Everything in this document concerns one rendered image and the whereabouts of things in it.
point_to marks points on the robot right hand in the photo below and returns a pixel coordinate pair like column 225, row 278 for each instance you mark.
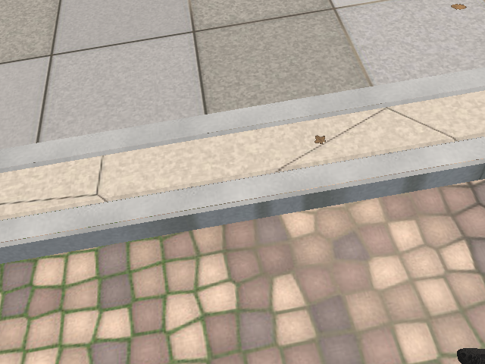
column 471, row 356

